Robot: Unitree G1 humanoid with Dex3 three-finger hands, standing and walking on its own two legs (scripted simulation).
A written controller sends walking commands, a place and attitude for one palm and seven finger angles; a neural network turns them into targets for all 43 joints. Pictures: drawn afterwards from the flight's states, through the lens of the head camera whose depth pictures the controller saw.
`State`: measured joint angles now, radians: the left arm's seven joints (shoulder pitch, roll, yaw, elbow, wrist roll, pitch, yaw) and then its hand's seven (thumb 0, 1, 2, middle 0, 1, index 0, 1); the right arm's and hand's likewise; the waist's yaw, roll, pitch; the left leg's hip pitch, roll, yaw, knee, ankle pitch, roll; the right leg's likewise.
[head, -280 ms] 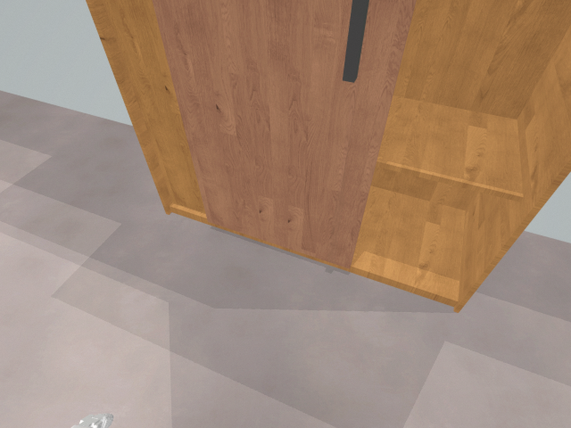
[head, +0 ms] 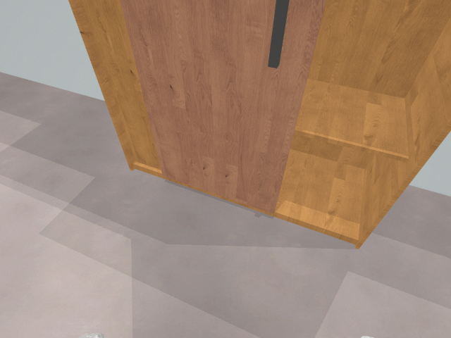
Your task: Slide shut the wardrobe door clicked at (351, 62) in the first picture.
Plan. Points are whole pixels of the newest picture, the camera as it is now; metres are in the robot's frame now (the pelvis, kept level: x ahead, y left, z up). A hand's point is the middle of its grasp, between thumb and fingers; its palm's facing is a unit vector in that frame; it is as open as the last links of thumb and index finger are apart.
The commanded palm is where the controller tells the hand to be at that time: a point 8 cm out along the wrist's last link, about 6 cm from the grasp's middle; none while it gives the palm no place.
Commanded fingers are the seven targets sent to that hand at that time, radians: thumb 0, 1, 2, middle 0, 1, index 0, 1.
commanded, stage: stand and wait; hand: left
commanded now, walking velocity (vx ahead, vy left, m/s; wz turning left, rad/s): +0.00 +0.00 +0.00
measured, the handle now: (283, 7) +0.86 -0.09 +0.25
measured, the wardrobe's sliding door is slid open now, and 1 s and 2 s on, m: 0.42 0.42 0.42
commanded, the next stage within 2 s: look at it before walking up in 0.54 s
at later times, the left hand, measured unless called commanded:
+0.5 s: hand out of the picture +0.06 +0.24 -0.15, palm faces -0.02 -0.94 -0.35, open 7.4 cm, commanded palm none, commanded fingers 0.00 0.90 0.90 -0.20 -0.30 -0.20 -0.30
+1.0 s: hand out of the picture +0.07 +0.24 -0.15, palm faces -0.02 -0.94 -0.33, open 7.4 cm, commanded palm none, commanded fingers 0.00 0.90 0.90 -0.20 -0.30 -0.20 -0.30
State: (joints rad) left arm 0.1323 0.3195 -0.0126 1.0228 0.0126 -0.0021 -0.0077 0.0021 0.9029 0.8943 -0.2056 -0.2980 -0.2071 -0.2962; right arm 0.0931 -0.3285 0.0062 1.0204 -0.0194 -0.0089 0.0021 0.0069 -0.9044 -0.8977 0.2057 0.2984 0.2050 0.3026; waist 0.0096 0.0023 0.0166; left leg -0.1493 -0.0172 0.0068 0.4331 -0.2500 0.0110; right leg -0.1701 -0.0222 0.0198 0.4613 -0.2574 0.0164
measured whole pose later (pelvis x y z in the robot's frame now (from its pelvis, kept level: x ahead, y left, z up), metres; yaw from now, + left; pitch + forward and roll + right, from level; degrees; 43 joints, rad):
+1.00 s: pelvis +0.00 -0.01 +0.00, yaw +0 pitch -2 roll +0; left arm 0.14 0.34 0.00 1.08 0.01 -0.01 -0.01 0.00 0.90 0.89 -0.20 -0.30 -0.21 -0.30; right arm 0.12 -0.34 0.01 1.10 -0.01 -0.01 0.00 0.01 -0.91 -0.90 0.20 0.30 0.20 0.30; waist 0.01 0.00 0.03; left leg -0.12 0.00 0.00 0.36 -0.21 -0.01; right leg -0.14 0.00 0.01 0.38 -0.21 0.00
